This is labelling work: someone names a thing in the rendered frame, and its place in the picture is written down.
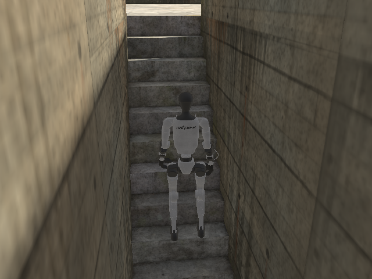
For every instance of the left robot foot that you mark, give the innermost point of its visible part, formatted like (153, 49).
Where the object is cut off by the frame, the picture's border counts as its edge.
(174, 236)

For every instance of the robot left forearm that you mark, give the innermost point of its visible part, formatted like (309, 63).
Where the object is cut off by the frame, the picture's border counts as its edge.
(162, 152)

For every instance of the robot right forearm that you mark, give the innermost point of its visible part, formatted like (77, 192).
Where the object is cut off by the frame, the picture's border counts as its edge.
(209, 155)

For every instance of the robot right upper arm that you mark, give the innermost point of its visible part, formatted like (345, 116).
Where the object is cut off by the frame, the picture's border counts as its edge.
(203, 122)

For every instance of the robot right hand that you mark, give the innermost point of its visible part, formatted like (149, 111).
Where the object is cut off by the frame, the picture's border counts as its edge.
(209, 168)

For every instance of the robot left upper arm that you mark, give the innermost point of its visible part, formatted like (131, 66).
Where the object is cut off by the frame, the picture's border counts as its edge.
(167, 123)

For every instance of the robot head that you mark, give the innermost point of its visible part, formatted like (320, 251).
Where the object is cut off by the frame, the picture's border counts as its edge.
(185, 100)

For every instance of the robot left hand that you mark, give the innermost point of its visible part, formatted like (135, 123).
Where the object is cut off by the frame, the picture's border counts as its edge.
(166, 160)

